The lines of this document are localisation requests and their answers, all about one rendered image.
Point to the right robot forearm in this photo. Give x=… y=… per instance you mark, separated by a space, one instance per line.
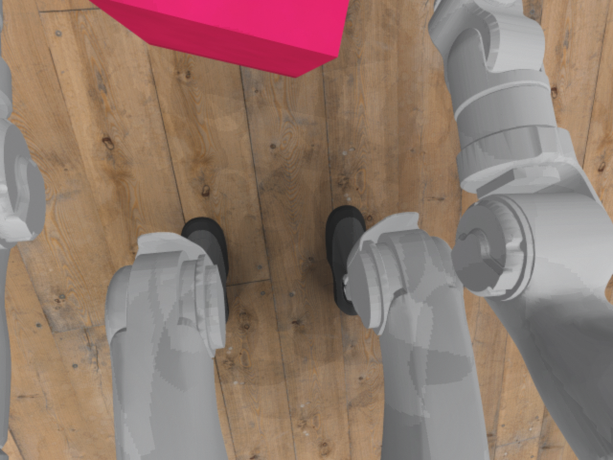
x=501 y=98

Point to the right robot upper arm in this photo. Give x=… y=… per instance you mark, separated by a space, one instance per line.
x=542 y=261

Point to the right robot shin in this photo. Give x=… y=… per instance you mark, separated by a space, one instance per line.
x=393 y=223

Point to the robot left thigh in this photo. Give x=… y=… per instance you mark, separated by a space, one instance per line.
x=163 y=378

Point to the left robot upper arm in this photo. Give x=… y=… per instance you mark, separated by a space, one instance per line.
x=22 y=218

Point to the carton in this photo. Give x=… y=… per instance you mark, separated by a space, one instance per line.
x=285 y=37

